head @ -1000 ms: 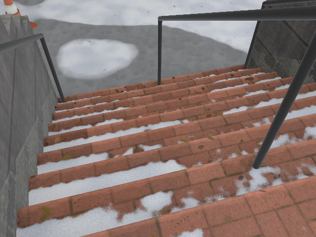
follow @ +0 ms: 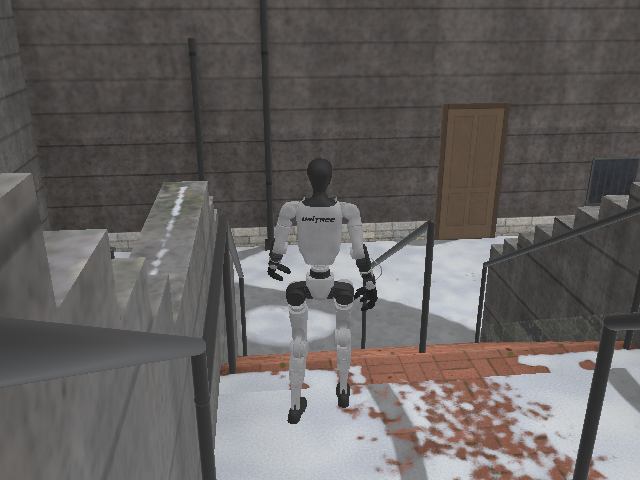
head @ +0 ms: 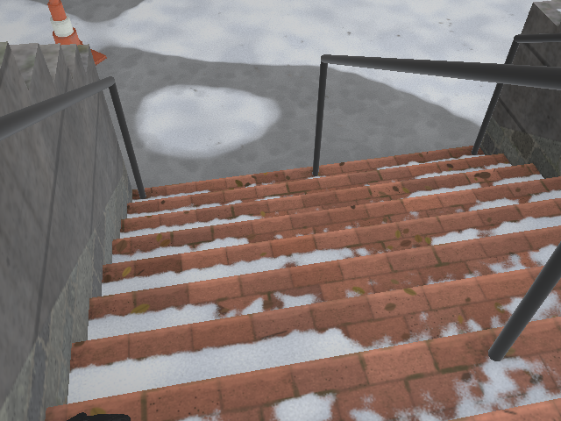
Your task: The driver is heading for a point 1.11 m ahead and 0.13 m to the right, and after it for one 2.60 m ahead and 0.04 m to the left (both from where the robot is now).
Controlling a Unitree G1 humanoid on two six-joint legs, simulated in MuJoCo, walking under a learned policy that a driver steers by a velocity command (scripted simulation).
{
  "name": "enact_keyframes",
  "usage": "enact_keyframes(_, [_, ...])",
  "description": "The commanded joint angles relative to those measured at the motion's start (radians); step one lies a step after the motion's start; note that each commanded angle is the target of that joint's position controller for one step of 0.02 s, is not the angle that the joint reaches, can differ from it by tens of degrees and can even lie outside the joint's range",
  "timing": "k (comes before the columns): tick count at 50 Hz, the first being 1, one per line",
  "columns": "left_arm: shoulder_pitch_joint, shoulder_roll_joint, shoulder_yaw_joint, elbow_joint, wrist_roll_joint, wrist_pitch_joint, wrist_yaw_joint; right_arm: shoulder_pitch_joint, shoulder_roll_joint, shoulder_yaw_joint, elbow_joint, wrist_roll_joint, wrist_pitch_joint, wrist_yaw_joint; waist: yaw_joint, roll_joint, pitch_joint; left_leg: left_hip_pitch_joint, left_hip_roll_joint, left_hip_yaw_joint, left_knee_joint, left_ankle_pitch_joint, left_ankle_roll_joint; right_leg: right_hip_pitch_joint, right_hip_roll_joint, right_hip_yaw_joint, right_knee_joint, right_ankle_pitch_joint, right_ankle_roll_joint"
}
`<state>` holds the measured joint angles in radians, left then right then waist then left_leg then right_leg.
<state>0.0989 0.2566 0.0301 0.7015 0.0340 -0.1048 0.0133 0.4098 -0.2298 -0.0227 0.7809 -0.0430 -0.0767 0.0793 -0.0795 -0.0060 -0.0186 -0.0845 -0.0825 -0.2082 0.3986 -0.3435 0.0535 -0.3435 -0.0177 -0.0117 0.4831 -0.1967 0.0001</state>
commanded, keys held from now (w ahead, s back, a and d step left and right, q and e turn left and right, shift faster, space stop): w+q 0.10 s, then w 0.08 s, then w+e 0.82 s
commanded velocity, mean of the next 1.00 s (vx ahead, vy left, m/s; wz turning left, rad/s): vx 0.48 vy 0.00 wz -0.16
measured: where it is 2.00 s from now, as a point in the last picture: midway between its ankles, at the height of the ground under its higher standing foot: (327, 367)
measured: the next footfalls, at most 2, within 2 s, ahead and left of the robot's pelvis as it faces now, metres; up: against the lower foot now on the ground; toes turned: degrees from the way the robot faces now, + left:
right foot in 0.02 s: +0.08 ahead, -0.13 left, +0.00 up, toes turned +0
left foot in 0.40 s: +0.28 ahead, +0.14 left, +0.00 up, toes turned +6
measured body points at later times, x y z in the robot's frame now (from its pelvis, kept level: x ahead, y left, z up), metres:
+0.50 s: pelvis +0.20 +0.04 -0.01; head +0.22 +0.05 +0.44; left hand +0.18 +0.29 -0.15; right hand +0.39 -0.18 -0.11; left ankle +0.24 +0.13 -0.74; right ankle +0.08 -0.11 -0.66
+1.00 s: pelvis +0.39 +0.00 -0.05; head +0.39 +0.00 +0.40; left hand +0.54 +0.22 -0.17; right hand +0.34 -0.24 -0.19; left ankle +0.28 +0.14 -0.67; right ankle +0.34 -0.08 -0.74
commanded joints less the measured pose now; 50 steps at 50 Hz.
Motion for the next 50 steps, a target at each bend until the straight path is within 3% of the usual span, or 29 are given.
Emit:
enact_keyframes(1, [0.201, 0.166, 0.035, -0.004, -0.015, -0.04, 0.031, -0.005, -0.083, -0.025, -0.029, -0.032, -0.02, -0.018, 0.138, -0.074, -0.139, -0.211, 0.073, -0.138, 0.288, 0.24, 0.076, 0.409, -0.14, 0.16, -0.077, 0.16, -0.181])
enact_keyframes(2, [0.378, 0.219, 0.039, 0.03, 0.001, -0.036, 0.046, -0.013, 0.046, 0.014, -0.105, -0.056, -0.046, 0.001, 0.193, -0.311, -0.295, -0.622, -0.106, 0.003, 0.567, -0.192, -0.021, 0.795, -0.415, 0.621, -0.18, 0.164, -0.462])
enact_keyframes(3, [0.415, 0.176, 0.036, 0.072, 0.032, -0.035, 0.04, -0.163, -0.038, -0.007, -0.097, -0.049, -0.052, 0.011, 0.236, -0.1, -0.056, -0.832, 0.006, 0.011, 0.791, -0.209, 0.005, 0.67, -0.457, 0.649, -0.267, -0.003, -0.399])
enact_keyframes(4, [0.331, 0.137, 0.027, 0.072, 0.013, -0.028, 0.034, -0.186, -0.041, -0.008, -0.075, -0.039, -0.041, -0.001, 0.19, -0.05, 0.02, -0.843, 0.075, 0.045, 0.883, -0.121, 0.023, 0.54, -0.413, 0.493, -0.28, -0.195, -0.309])
enact_keyframes(6, [0.203, -0.019, -0.043, 0.045, -0.002, -0.02, 0.03, -0.173, -0.055, -0.017, -0.04, -0.063, -0.032, -0.021, 0.104, -0.084, 0.042, -0.724, 0.15, 0.086, 0.858, 0.058, 0.062, 0.336, -0.315, 0.297, -0.352, -0.11, -0.225])
enact_keyframes(7, [0.183, -0.05, -0.057, 0.044, 0.004, -0.022, 0.039, -0.185, -0.044, -0.011, -0.035, -0.073, -0.024, -0.016, 0.085, -0.082, 0.038, -0.671, 0.168, 0.09, 0.83, 0.071, 0.057, 0.295, -0.299, 0.241, -0.372, 0.013, -0.216])
enact_keyframes(10, [0.227, 0.06, -0.031, 0.096, 0.022, -0.026, 0.047, -0.28, 0.005, 0.007, -0.046, -0.034, -0.014, 0.015, 0.1, -0.033, 0.031, -0.642, 0.166, 0.176, 0.595, 0.132, 0.002, 0.28, -0.215, 0.074, -0.381, 0.212, -0.208])
enact_keyframes(13, [0.277, 0.15, 0.005, 0.169, 0.026, -0.014, -0.001, -0.335, 0.02, 0.028, -0.065, -0.017, 0.006, 0.017, 0.106, -0.049, 0.033, -0.414, 0.13, 0.243, 0.338, 0.192, -0.049, 0.125, -0.164, 0.0, -0.352, 0.409, -0.218])
enact_keyframes(14, [0.283, 0.16, 0.011, 0.185, 0.035, -0.005, -0.036, -0.331, -0.009, 0.024, -0.072, -0.007, 0.004, 0.012, 0.089, -0.052, 0.027, -0.398, 0.126, 0.207, 0.283, 0.177, -0.053, 0.16, -0.202, 0.049, -0.344, 0.448, -0.234])
enact_keyframes(15, [0.265, 0.103, -0.005, 0.177, 0.028, -0.011, -0.059, -0.323, -0.052, 0.008, -0.067, -0.024, 0.004, 0.001, 0.074, -0.085, 0.037, -0.453, 0.133, 0.205, 0.259, 0.204, -0.031, 0.209, -0.231, 0.067, -0.332, 0.414, -0.246])
enact_keyframes(16, [0.261, 0.102, -0.003, 0.186, 0.027, -0.011, -0.071, -0.329, -0.067, 0.005, -0.066, -0.03, 0.005, -0.012, 0.074, -0.08, 0.041, -0.451, 0.138, 0.187, 0.21, 0.229, -0.01, 0.237, -0.247, 0.089, -0.308, 0.386, -0.247])
enact_keyframes(19, [0.248, 0.119, -0.004, 0.187, 0.035, 0.004, -0.082, -0.31, -0.089, -0.007, -0.062, -0.015, -0.014, -0.03, 0.039, -0.057, 0.013, -0.161, 0.086, 0.253, 0.182, 0.297, 0.045, 0.092, -0.2, 0.065, -0.189, 0.315, -0.206])
enact_keyframes(20, [0.233, 0.117, -0.004, 0.182, 0.039, -0.002, -0.078, -0.221, -0.139, -0.03, -0.042, 0.001, -0.026, -0.041, -0.003, -0.031, -0.026, 0.023, 0.08, 0.245, 0.198, 0.311, 0.078, -0.004, -0.152, 0.036, -0.067, 0.339, -0.166])
enact_keyframes(21, [0.242, 0.073, -0.017, 0.161, 0.038, -0.005, -0.078, -0.021, -0.261, -0.066, -0.008, 0.002, -0.031, -0.056, -0.065, 0.137, -0.16, 0.285, 0.257, 0.052, 0.162, 0.523, 0.21, -0.131, -0.035, -0.047, 0.252, 0.072, -0.066])
enact_keyframes(22, [0.439, -0.08, -0.056, 0.167, 0.038, -0.027, -0.081, 0.167, -0.264, -0.055, 0.002, 0.003, -0.034, -0.052, -0.036, 0.328, -0.449, 0.623, 0.528, -0.359, 0.024, 0.547, 0.437, -0.332, 0.07, 0.001, 0.56, -0.453, -0.028])
enact_keyframes(23, [0.277, 0.042, -0.021, 0.17, 0.011, -0.03, -0.085, 0.192, -0.226, -0.068, 0.038, -0.033, -0.044, -0.051, -0.099, 0.21, -0.151, 0.41, 0.496, -0.405, -0.085, 0.288, 0.338, -0.523, 0.025, 0.097, 0.762, -0.406, -0.059])
enact_keyframes(24, [0.233, 0.076, -0.006, 0.177, 0.011, -0.026, -0.063, 0.091, -0.173, -0.058, 0.035, -0.012, -0.041, -0.053, -0.062, 0.148, -0.056, 0.203, 0.479, -0.262, -0.123, 0.101, 0.277, -0.511, -0.039, 0.106, 0.822, -0.3, -0.082])
enact_keyframes(26, [0.248, 0.037, -0.015, 0.187, 0.037, -0.015, -0.034, -0.059, -0.034, -0.011, -0.007, 0.017, -0.03, -0.051, 0.044, 0.088, -0.054, 0.01, 0.436, -0.137, -0.177, 0.237, 0.257, -0.394, -0.104, 0.125, 0.771, -0.159, -0.084])
enact_keyframes(28, [0.214, -0.013, -0.023, 0.172, 0.045, 0.001, -0.045, -0.114, -0.015, -0.003, -0.018, -0.003, -0.032, -0.068, 0.1, 0.061, -0.049, -0.075, 0.408, 0.006, -0.212, 0.424, 0.244, -0.317, -0.131, 0.112, 0.718, -0.107, -0.066])
enact_keyframes(32, [0.176, 0.009, -0.001, 0.192, 0.026, 0.029, -0.096, 0.006, -0.029, -0.012, 0.05, -0.054, -0.034, -0.088, 0.077, 0.087, -0.006, -0.087, 0.332, 0.226, -0.25, 0.451, 0.209, -0.349, -0.117, 0.043, 0.508, 0.148, -0.034])
enact_keyframes(34, [0.124, -0.004, 0.0, 0.163, 0.03, 0.032, -0.103, 0.064, -0.041, -0.013, 0.081, -0.062, -0.034, -0.072, 0.055, 0.061, 0.003, -0.097, 0.346, 0.26, -0.246, 0.479, 0.211, -0.35, -0.112, 0.025, 0.47, 0.211, -0.026])
enact_keyframes(35, [0.178, -0.029, -0.009, 0.174, 0.051, 0.03, -0.109, 0.09, -0.015, -0.003, 0.097, -0.075, -0.032, -0.078, 0.07, 0.084, -0.007, -0.137, 0.339, 0.281, -0.174, 0.435, 0.19, -0.301, -0.102, 0.029, 0.585, 0.297, -0.042])
enact_keyframes(37, [0.146, 0.005, 0.004, 0.148, 0.063, 0.029, -0.119, 0.063, -0.02, 0.009, 0.103, -0.07, -0.039, -0.073, 0.07, 0.074, 0.018, -0.147, 0.367, 0.289, -0.132, 0.401, 0.199, -0.333, -0.105, 0.038, 0.591, 0.286, -0.066])
enact_keyframes(43, [0.047, 0.013, 0.024, 0.032, 0.053, 0.027, -0.099, 0.109, -0.097, 0.014, 0.175, -0.059, -0.046, -0.089, 0.053, 0.073, 0.047, -0.036, 0.412, 0.307, 0.028, 0.555, 0.169, -0.326, -0.061, -0.017, 0.576, 0.018, -0.068])
enact_keyframes(45, [0.188, 0.027, 0.04, 0.041, 0.058, 0.031, -0.079, -0.002, -0.201, -0.015, 0.132, -0.05, -0.059, -0.085, 0.125, 0.07, 0.03, -0.178, 0.353, 0.421, 0.144, 0.724, 0.127, -0.016, 0.022, -0.142, 0.538, -0.124, -0.061])
enact_keyframes(47, [0.572, 0.11, 0.101, 0.173, 0.049, -0.008, -0.053, -0.129, -0.297, -0.059, 0.104, -0.076, -0.056, -0.043, 0.31, -0.05, -0.002, -0.43, 0.247, 0.476, 0.665, 0.629, 0.084, 0.424, 0.151, -0.23, 0.333, -0.03, -0.09])
enact_keyframes(48, [0.701, 0.201, 0.12, 0.239, 0.068, -0.023, -0.031, -0.15, -0.138, -0.037, 0.055, -0.086, -0.051, -0.015, 0.306, -0.299, -0.031, -0.668, 0.059, 0.414, 1.155, -0.266, 0.019, 0.581, 0.045, 0.049, 0.191, 0.362, -0.248])
enact_keyframes(49, [0.694, 0.232, 0.102, 0.205, 0.054, -0.04, -0.046, -0.065, 0.058, 0.016, -0.004, -0.053, -0.055, 0.026, 0.192, -0.195, -0.179, -0.781, 0.026, 0.162, 1.098, -0.303, 0.026, 0.664, -0.17, 0.438, 0.073, 0.665, -0.413])
enact_keyframes(50, [0.568, 0.178, 0.092, 0.174, 0.026, -0.065, -0.07, -0.295, -0.01, -0.004, -0.117, 0.007, -0.064, 0.017, 0.231, -0.114, 0.05, -0.964, 0.031, 0.082, 1.072, -0.281, 0.001, 0.453, -0.301, 0.655, -0.001, 0.456, -0.46])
